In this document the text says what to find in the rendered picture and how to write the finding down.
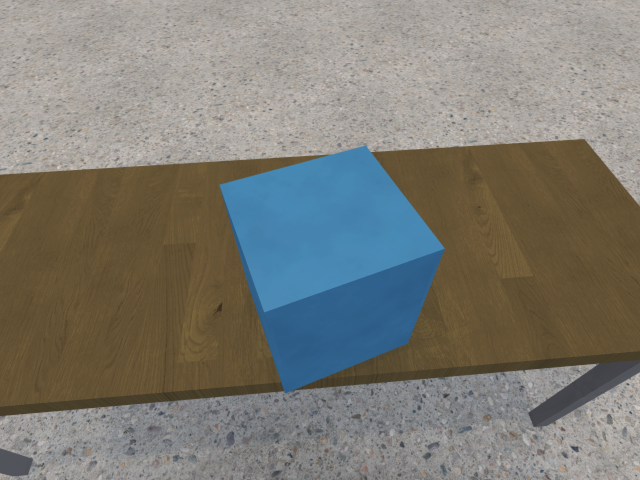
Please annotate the table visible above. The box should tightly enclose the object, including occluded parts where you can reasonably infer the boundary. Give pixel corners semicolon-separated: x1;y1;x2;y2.
0;139;640;476

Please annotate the carton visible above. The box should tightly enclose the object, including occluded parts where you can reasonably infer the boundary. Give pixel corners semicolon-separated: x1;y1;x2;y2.
219;146;445;393

